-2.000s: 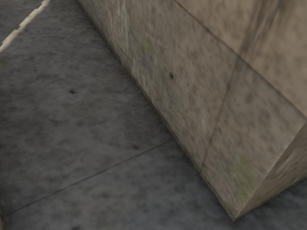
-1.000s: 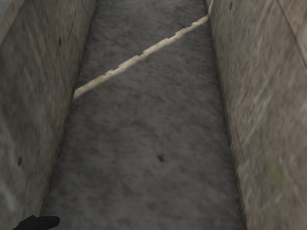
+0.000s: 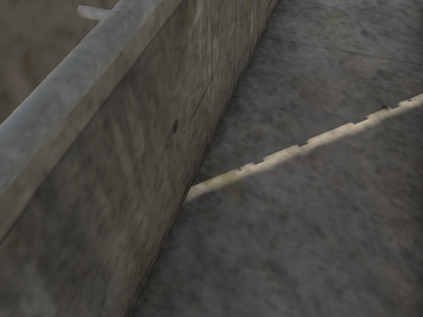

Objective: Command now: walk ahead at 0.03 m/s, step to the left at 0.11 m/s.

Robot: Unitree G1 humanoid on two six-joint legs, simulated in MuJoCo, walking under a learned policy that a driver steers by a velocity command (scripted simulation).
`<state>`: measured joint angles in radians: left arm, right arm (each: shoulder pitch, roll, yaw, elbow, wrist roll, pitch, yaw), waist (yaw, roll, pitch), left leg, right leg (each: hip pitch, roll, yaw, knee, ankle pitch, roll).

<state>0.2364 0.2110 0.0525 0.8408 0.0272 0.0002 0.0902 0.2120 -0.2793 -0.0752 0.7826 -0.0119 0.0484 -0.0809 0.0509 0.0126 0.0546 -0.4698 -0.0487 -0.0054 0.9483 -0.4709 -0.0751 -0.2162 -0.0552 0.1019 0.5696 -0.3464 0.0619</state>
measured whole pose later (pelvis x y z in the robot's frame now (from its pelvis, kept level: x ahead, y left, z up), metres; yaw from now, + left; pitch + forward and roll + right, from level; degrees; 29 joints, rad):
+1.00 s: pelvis +0.12 -0.14 +0.00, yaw -1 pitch +0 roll +0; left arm 0.43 0.21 0.04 0.91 -0.05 -0.06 0.00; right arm 0.30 -0.25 -0.07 0.78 0.00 -0.04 -0.05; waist 0.04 0.04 -0.03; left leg -0.58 0.08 -0.02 1.31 -0.27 0.00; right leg -0.26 0.02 -0.02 0.58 -0.34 -0.04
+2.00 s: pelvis +0.67 -0.27 +0.01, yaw -1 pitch +2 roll -1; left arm 0.33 0.25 0.06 0.78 -0.01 -0.04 -0.01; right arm 0.28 -0.27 -0.07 0.70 0.00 -0.03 -0.02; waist 0.04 0.05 0.00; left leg -0.59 0.09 -0.03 1.26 -0.26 -0.02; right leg -0.30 0.07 -0.04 0.44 -0.18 -0.08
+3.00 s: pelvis +1.21 -0.38 +0.01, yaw -1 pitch +2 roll -3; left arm 0.33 0.27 0.09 0.85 -0.02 -0.05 0.01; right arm 0.25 -0.28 -0.04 0.78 0.01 -0.10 -0.05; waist 0.03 0.05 0.02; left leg -0.54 0.09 -0.02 1.34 -0.39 -0.02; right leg -0.26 0.12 -0.02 0.43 -0.21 -0.08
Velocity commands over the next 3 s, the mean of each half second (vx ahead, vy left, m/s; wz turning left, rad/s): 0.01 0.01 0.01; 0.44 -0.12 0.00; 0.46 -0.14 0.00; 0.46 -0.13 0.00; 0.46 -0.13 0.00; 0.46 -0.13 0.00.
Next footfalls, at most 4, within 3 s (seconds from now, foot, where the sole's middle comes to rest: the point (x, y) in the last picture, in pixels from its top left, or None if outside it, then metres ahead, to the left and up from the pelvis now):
0.42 right None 0.02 -0.18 -0.77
0.84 right None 0.15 -0.24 -0.77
1.30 left None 0.43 -0.05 -0.77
1.78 right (343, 244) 0.74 -0.36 -0.77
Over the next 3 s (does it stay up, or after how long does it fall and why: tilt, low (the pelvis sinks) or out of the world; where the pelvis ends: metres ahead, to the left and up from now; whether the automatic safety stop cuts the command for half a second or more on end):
stays up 1.21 -0.38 0.01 its command is cut before an obstacle from the start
